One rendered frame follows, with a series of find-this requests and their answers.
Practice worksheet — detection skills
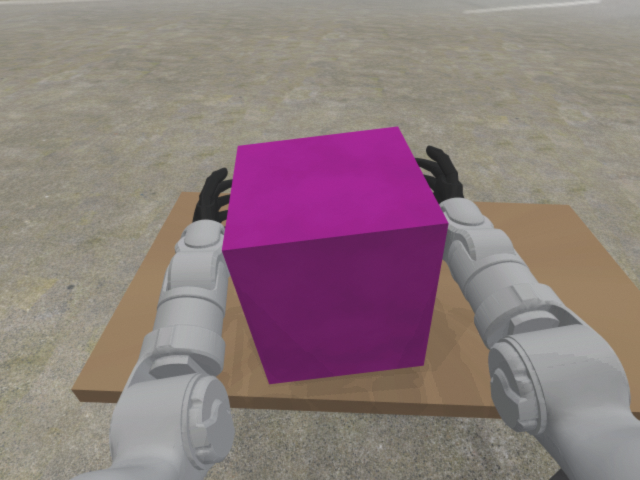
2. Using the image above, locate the left robot forearm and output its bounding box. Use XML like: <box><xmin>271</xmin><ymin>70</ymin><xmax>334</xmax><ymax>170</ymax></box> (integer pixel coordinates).
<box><xmin>109</xmin><ymin>220</ymin><xmax>231</xmax><ymax>458</ymax></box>

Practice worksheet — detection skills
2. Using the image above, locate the table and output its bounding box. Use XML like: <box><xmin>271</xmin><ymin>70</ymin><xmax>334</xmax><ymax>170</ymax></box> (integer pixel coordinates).
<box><xmin>71</xmin><ymin>192</ymin><xmax>640</xmax><ymax>480</ymax></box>

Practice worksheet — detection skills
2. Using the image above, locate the robot right hand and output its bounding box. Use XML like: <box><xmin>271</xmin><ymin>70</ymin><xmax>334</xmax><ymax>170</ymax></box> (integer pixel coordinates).
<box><xmin>415</xmin><ymin>146</ymin><xmax>464</xmax><ymax>204</ymax></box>

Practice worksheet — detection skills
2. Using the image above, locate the robot left hand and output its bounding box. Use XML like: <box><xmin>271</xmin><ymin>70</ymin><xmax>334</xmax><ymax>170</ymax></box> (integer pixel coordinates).
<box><xmin>192</xmin><ymin>168</ymin><xmax>233</xmax><ymax>227</ymax></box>

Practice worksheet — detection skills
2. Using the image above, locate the carton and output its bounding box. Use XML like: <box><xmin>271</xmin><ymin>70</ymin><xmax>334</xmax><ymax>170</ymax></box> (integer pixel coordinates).
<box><xmin>222</xmin><ymin>126</ymin><xmax>448</xmax><ymax>384</ymax></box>

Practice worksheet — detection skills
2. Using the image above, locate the right robot forearm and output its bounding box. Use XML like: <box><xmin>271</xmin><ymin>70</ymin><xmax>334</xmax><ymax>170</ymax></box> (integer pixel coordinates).
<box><xmin>439</xmin><ymin>198</ymin><xmax>631</xmax><ymax>406</ymax></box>

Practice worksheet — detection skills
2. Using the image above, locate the right robot upper arm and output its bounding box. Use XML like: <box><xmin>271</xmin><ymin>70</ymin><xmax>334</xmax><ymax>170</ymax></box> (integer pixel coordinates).
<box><xmin>488</xmin><ymin>324</ymin><xmax>640</xmax><ymax>480</ymax></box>

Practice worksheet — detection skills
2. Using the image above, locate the left robot upper arm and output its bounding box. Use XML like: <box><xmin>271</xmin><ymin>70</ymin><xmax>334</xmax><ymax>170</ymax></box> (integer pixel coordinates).
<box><xmin>70</xmin><ymin>372</ymin><xmax>235</xmax><ymax>480</ymax></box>

